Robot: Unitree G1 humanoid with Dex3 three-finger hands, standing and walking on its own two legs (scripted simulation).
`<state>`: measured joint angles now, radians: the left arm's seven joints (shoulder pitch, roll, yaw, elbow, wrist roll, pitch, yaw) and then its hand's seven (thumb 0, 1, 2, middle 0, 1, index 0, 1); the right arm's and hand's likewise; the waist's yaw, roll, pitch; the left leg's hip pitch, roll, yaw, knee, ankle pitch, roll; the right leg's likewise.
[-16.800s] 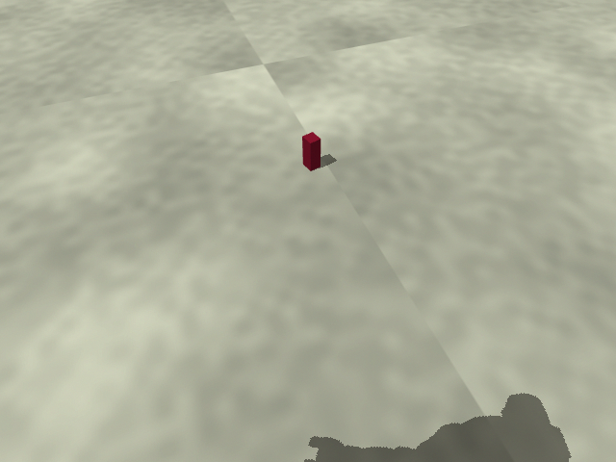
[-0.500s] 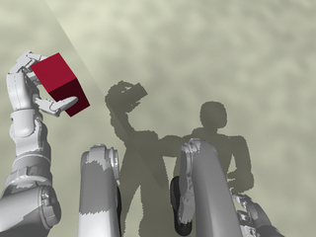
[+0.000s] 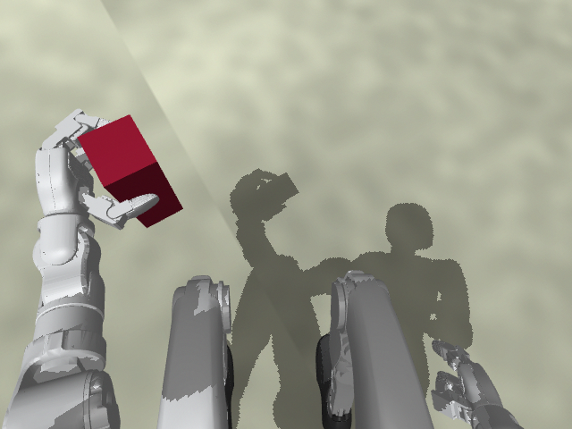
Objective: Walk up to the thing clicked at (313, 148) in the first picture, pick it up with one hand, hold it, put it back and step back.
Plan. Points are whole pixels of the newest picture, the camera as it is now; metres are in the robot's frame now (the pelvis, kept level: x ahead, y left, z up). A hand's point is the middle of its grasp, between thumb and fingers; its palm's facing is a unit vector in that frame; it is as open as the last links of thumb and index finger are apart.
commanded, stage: lift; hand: left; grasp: from the side
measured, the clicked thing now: (139, 179) +0.43 +0.21 -0.03
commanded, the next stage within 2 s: hold in 1.52 s
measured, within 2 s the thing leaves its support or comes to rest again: neither
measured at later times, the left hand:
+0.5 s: hand (41, 89) +0.41 +0.21 +0.19, palm faces +0.18 -0.98 -0.05, open 10.6 cm
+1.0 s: hand out of the picture +0.40 +0.20 +0.28, palm faces +0.18 -0.98 -0.04, open 10.6 cm
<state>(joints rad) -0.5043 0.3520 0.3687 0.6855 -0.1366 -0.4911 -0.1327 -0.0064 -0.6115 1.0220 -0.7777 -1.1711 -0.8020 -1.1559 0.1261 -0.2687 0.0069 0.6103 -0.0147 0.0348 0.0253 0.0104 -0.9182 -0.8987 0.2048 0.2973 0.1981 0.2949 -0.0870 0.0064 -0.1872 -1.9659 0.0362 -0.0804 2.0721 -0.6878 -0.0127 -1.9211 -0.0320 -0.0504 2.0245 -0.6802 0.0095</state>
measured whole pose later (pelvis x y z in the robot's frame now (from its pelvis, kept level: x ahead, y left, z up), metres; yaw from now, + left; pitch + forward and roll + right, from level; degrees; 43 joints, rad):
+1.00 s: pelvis +0.05 +0.00 +0.24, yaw +3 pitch +16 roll -2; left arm -0.20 0.23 0.17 0.43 -0.15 -0.34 -0.01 -0.01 -0.61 1.02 -0.79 -1.16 -0.81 -1.15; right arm 0.23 -0.22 0.01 0.63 0.02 -0.02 -0.02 0.01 -0.91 -0.90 0.20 0.30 0.20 0.30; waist -0.04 0.01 -0.11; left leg -0.94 0.05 -0.03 1.18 -0.52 -0.01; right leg -0.90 -0.02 -0.05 1.14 -0.50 0.01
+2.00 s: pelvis +0.08 +0.00 +0.29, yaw +3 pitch +9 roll -1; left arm -0.18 0.19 0.14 0.45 -0.14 -0.35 0.00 -0.01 -0.61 1.02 -0.78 -1.17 -0.80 -1.17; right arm 0.24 -0.22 0.00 0.64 0.01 0.01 -0.01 0.01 -0.93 -0.90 0.20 0.30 0.20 0.30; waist -0.03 0.01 -0.06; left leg -0.61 0.05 -0.01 0.91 -0.45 -0.02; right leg -0.58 -0.02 -0.04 0.87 -0.44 0.01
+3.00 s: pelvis +0.08 +0.00 +0.30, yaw +3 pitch +6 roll -1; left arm -0.15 0.17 0.14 0.43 -0.15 -0.34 0.00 -0.01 -0.61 1.02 -0.78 -1.18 -0.80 -1.18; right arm 0.23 -0.22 -0.01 0.66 0.01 -0.01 -0.02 0.01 -0.91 -0.90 0.20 0.30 0.20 0.30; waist -0.03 0.01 -0.03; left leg -0.52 0.04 -0.01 0.82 -0.41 -0.02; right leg -0.49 -0.02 -0.04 0.79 -0.40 0.01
